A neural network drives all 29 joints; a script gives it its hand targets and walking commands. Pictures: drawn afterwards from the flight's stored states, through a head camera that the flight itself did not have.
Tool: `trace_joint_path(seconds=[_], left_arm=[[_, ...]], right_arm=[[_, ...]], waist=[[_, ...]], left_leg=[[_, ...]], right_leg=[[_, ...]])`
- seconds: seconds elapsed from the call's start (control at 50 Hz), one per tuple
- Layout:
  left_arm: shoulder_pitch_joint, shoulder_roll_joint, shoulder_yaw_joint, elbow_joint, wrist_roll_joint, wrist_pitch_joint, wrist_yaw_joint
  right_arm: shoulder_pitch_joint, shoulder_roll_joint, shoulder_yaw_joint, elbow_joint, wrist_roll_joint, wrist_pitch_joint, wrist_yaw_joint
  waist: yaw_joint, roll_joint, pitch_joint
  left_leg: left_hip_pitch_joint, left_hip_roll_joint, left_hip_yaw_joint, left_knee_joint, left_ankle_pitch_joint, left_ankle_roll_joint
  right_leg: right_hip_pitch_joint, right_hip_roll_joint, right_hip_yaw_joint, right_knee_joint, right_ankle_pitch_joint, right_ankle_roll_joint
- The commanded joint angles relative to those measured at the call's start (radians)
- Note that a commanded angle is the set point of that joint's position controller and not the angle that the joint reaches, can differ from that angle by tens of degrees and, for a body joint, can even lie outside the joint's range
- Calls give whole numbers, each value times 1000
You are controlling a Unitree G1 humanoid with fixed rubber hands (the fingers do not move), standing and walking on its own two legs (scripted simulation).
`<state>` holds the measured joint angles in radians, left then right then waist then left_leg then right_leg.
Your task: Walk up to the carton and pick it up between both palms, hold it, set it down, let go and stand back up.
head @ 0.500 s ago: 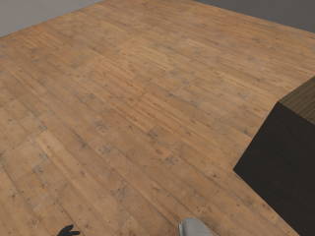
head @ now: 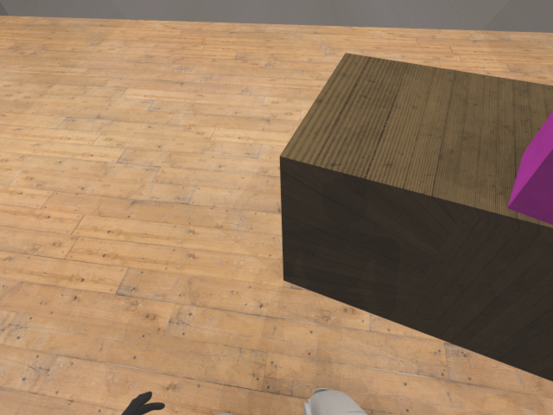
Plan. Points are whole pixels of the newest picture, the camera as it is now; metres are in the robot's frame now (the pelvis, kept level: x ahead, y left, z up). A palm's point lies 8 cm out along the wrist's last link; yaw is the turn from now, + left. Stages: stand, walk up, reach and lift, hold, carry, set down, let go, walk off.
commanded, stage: walk up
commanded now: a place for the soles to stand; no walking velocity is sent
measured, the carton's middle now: out of the picture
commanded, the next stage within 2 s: none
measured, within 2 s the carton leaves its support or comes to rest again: neither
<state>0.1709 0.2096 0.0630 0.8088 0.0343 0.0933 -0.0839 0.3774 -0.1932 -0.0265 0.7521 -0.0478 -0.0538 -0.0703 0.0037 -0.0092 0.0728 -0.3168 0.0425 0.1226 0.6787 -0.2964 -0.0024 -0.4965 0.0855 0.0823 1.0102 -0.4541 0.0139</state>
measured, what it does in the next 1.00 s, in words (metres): steps to the right, turning right: right foot, then left foot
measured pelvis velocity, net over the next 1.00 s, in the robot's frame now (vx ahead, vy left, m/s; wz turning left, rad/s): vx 0.20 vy -0.29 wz -0.80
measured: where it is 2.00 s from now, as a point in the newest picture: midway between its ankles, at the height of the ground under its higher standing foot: (397, 402)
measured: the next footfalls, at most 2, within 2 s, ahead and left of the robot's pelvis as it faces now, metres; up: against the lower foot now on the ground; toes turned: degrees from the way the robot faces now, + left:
right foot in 0.22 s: +0.14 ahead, -0.25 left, +0.00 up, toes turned -21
left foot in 0.56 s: +0.26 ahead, -0.08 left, +0.00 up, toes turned -22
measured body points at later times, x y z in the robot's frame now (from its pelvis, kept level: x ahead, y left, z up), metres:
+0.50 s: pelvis +0.10 -0.14 -0.01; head +0.11 -0.17 +0.44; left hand +0.25 +0.05 -0.13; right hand +0.10 -0.42 -0.13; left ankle +0.18 -0.04 -0.69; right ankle +0.10 -0.24 -0.71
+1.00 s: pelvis +0.20 -0.29 -0.02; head +0.20 -0.32 +0.43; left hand +0.45 -0.18 -0.13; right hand +0.02 -0.50 -0.17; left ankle +0.24 -0.12 -0.64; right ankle +0.19 -0.41 -0.71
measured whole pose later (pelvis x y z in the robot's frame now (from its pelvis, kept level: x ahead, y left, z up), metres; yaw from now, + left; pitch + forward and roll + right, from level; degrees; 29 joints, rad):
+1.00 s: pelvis +0.20 -0.29 -0.02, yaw -46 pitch -4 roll +0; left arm 0.25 0.21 0.04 0.78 0.02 -0.03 0.01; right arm 0.34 -0.30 -0.04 0.87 -0.05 0.01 0.00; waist -0.01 0.06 0.13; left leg -0.33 0.11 0.02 1.28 -0.61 0.02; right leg -0.45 0.03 -0.03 0.84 -0.33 -0.05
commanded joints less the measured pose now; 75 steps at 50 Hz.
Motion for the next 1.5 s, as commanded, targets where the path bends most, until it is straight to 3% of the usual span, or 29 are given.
trace_joint_path(seconds=[0.0, 0.04, 0.12, 0.18, 0.22, 0.24, 0.26, 0.3, 0.44, 0.46, 0.52, 0.54, 0.56, 0.6, 0.66, 0.72, 0.82, 0.84, 0.86, 0.88, 0.9, 0.92, 0.98, 1.1, 1.16, 1.22, 1.28, 1.38, 1.48], left_arm=[[-68, 166, 66, -108, 10, -41, 2], [-100, 133, 57, -102, 1, -39, -4], [-124, 60, 22, -104, -22, -62, -44], [56, 81, 14, -57, -22, -77, -24], [107, 179, 41, -52, 19, -95, -12], [193, 251, 57, -58, -12, -97, 10], [282, 330, 83, -37, -29, -86, 28], [225, 285, 67, -71, -20, -70, 63], [142, 171, 40, -118, 3, -105, 63], [114, 164, 34, -95, 13, -108, 60], [107, 150, 29, -102, 3, -84, 39], [113, 106, 11, -101, -7, -88, 27], [49, 64, 15, -150, -8, -90, 20], [57, 138, 31, -139, 21, -87, 40], [59, 131, 32, -88, 6, -93, 36], [38, 64, 25, -99, 6, -109, 25], [155, 50, 13, -71, 24, -131, 17], [214, 71, 19, -42, 25, -134, 25], [340, 142, 41, -2, 24, -142, 38], [477, 244, 64, 6, -9, -137, 69], [488, 308, 80, 1, -26, -121, 89], [401, 314, 79, -26, -18, -124, 117], [206, 216, 40, -74, -11, -128, 126], [136, 130, -9, -57, -14, -155, 120], [32, 148, -15, -58, -36, -118, 98], [144, 102, -9, -44, -50, -83, 120], [151, 93, -16, -34, -32, -89, 115], [85, 164, -1, -58, -35, -93, 114], [28, 167, -5, -40, -50, -93, 108]], right_arm=[[-22, -208, -72, -77, 2, -40, -28], [-50, -198, -72, -93, -17, -42, -13], [-15, -229, -87, -25, -61, -53, 2], [-55, -262, -82, -20, -45, -36, 10], [-85, -236, -70, -40, -39, -2, 30], [-109, -214, -72, -66, -35, 12, 51], [-125, -170, -57, -144, -29, 20, 63], [-99, -133, -36, -125, -3, 5, 73], [-14, -163, -31, -115, -1, -19, 56], [-13, -141, -17, -137, 3, -17, 51], [14, -102, -10, -125, 12, -33, 41], [83, -120, -31, -101, 10, -39, 31], [205, -254, -55, -108, 3, -48, 23], [152, -282, -69, -105, -6, -39, -1], [41, -158, -34, -62, 4, -50, 1], [26, -164, -42, -43, -26, -74, 17], [-38, -225, -40, 43, -8, -20, 42], [-26, -201, -29, 56, -14, -4, 48], [-19, -166, -23, 39, -25, 9, 54], [-13, -151, -17, -19, 3, 25, 70], [-49, -129, -17, -33, -5, 40, 78], [-52, -137, -23, -28, -5, 38, 80], [-37, -167, -18, -21, -15, 35, 73], [10, -101, 19, 6, 16, 43, 59], [74, -129, -4, 43, 42, 39, 55], [-147, -242, -30, -17, 29, 55, 50], [-248, -210, -24, -22, 38, 71, 48], [-242, -138, -15, 23, 32, 101, 56], [-192, -130, -15, 66, 39, 81, 60]], waist=[[13, 121, 122], [-13, 172, 93], [-55, 197, 69], [31, 171, -32], [62, 16, -42], [116, -190, -58], [139, -388, -131], [80, -216, -156], [24, -100, -101], [21, -210, -81], [-23, -59, -14], [-59, 29, -37], [-115, 170, -79], [-77, 117, -17], [-24, 126, 135], [-32, 153, 48], [39, 217, -11], [71, 103, 39], [128, -84, -25], [173, -371, -176], [159, -285, -238], [124, -185, -171], [39, -98, -16], [-6, -161, -35], [-61, -123, -165], [27, 156, -86], [40, 201, -48], [0, -9, -66], [-38, -72, -81]], left_leg=[[104, 520, -527, -511, -325, 236], [119, 398, -241, -505, -271, 169], [144, 357, -23, -406, -148, 170], [-14, 353, 90, -247, -166, 134], [-70, 322, 140, -5, -206, 117], [-228, 118, 226, 283, -325, 24], [-365, 43, 29, 500, -525, 23], [-418, 90, -162, 573, -450, 78], [-189, 78, -155, 372, -206, 76], [-178, 59, -118, 266, -211, 69], [86, -21, -6, -59, -31, 75], [250, 15, -92, -117, 23, 62], [323, 312, -575, -360, -360, 127], [275, 543, -816, -478, -545, 263], [206, 431, -475, -451, -414, 223], [179, 364, -154, -363, 171, 193], [-59, 315, 128, -207, 70, 111], [-93, 267, 155, -73, 34, 103], [-116, 223, 144, 177, 31, 79], [-296, 66, 137, 568, -244, 1], [-353, 20, -87, 669, -377, 15], [-395, 48, -163, 720, -358, 21], [-372, 96, -168, 627, -314, 48], [-36, 67, -82, 158, -118, 23], [256, 25, -67, -45, 246, 54], [-40, 350, -359, -267, 310, 217], [-63, 321, -254, -220, 318, 187], [58, 53, -69, 10, -8, 28], [141, 88, -95, -95, 20, 72]], right_leg=[[-328, -217, 156, 281, 17, 77], [-233, -204, 32, 131, 11, 83], [-81, -203, -121, -185, 115, 45], [297, -161, -203, -294, 191, 9], [352, -107, -178, -365, 114, -8], [422, -209, 104, -538, 66, -75], [503, -321, 499, -696, -142, -180], [424, -426, 670, -750, -368, -266], [159, -307, 402, -629, 7, -257], [146, -305, 372, -625, -2, -263], [-28, -185, 227, -497, 59, -192], [-159, -122, 184, -382, -18, -139], [-304, 46, 50, -26, -103, -53], [-421, -67, 69, 288, -139, 6], [-457, -159, 113, 224, 26, 61], [-257, -153, -7, 31, 23, 61], [278, -100, -186, -266, 302, -7], [315, -43, -204, -284, 232, -17], [420, -54, -130, -359, 260, -30], [601, -313, 363, -534, 218, -160], [620, -402, 675, -686, 28, -223], [565, -441, 697, -699, -4, -290], [315, -441, 576, -718, -203, -280], [143, -315, 159, -464, 927, -227], [-6, -214, 101, -398, 531, -141], [153, -51, -36, -141, 94, -26], [185, -97, -9, -249, 146, -30], [52, -241, 302, -534, 361, -134], [-16, -201, 238, -568, 250, -114]])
